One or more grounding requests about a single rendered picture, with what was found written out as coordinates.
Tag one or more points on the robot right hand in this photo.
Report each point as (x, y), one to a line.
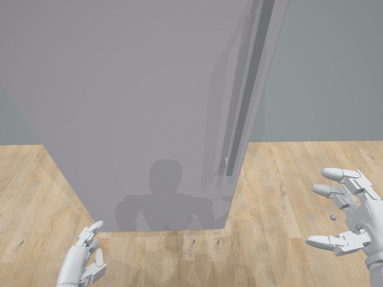
(369, 214)

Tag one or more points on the handle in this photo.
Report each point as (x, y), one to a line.
(258, 40)

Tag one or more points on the robot left hand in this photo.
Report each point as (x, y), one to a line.
(78, 256)

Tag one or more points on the fridge door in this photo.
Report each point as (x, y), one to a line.
(136, 100)

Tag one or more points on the right robot forearm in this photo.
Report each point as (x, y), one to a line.
(374, 263)

